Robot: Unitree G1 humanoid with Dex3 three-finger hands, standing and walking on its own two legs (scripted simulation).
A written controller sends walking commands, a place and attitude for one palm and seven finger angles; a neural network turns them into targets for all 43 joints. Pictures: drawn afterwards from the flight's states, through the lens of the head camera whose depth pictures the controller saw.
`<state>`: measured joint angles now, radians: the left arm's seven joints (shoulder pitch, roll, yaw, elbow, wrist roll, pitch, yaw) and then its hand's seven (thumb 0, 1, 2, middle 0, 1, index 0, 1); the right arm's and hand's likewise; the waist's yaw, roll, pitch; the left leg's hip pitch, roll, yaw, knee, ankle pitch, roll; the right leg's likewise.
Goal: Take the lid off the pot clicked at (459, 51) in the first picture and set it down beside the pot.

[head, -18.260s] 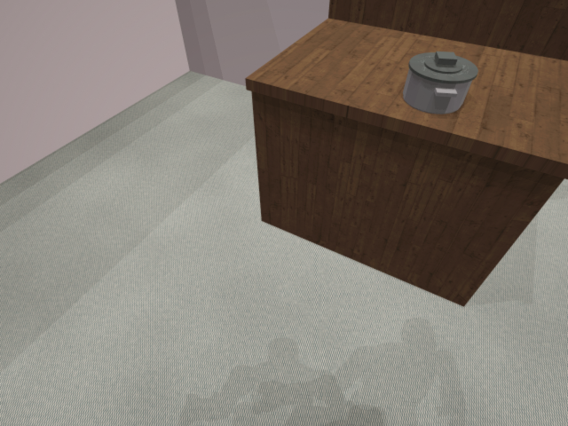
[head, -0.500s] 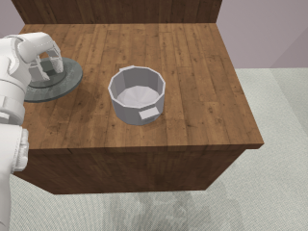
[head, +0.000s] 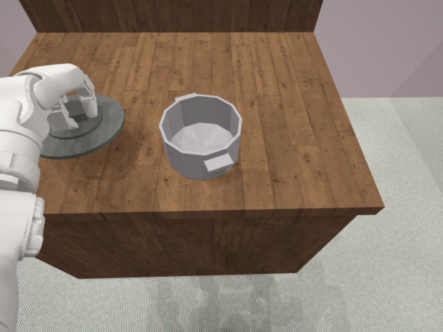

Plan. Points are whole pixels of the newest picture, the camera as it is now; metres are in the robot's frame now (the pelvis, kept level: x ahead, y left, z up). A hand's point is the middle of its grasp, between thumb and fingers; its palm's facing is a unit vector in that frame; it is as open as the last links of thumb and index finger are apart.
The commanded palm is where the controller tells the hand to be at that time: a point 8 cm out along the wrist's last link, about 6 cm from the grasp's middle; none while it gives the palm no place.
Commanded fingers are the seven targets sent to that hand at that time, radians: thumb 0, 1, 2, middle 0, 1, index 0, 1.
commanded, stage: lower the lid onto the table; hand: left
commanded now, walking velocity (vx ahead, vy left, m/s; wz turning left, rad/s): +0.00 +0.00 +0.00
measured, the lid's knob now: (70, 112) +0.50 +0.27 +0.10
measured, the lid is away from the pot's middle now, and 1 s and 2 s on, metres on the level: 0.24 0.24 0.25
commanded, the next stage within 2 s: open the fingers wide in 1.38 s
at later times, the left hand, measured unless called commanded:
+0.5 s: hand (80, 124) +0.48 +0.25 +0.09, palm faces -0.47 -0.08 -0.88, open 6.6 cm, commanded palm +0.50 +0.25 +0.16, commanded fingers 0.00 0.56 1.09 -0.76 -1.00 -0.97 -1.08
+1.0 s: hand (80, 139) +0.47 +0.26 +0.06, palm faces -0.51 -0.08 -0.86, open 6.6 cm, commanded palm +0.50 +0.26 +0.12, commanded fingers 0.00 0.56 1.09 -0.76 -1.00 -0.97 -1.08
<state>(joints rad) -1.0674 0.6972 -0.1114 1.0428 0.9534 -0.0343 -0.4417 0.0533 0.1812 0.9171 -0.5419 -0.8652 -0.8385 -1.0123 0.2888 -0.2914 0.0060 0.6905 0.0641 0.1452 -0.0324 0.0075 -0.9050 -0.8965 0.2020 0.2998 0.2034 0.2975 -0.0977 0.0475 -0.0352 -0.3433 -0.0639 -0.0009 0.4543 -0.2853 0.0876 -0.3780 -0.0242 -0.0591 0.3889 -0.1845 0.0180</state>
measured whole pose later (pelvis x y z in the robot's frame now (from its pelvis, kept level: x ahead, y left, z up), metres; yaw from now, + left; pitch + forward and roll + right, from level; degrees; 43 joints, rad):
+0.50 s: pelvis +0.00 +0.00 +0.00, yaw -1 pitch +12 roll -2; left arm -1.04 0.68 -0.09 1.12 0.97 -0.07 -0.38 0.05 0.19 0.92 -0.54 -0.86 -0.84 -1.01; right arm 0.31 -0.29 0.01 0.71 0.06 0.15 -0.05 0.01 -0.90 -0.90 0.20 0.30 0.20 0.30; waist -0.11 0.05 -0.05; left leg -0.38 -0.06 0.01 0.48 -0.30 0.09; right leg -0.42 -0.02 -0.05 0.41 -0.19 0.02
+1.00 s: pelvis +0.00 +0.00 -0.01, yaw -1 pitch +13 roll -2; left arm -0.98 0.72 -0.06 1.13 0.98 -0.12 -0.36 0.05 0.19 0.92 -0.54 -0.86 -0.84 -1.01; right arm 0.31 -0.29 0.00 0.72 0.07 0.17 -0.07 0.01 -0.90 -0.90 0.20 0.30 0.20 0.30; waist -0.12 0.04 -0.05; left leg -0.44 -0.04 0.01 0.53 -0.32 0.08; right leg -0.47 0.00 -0.04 0.44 -0.20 0.01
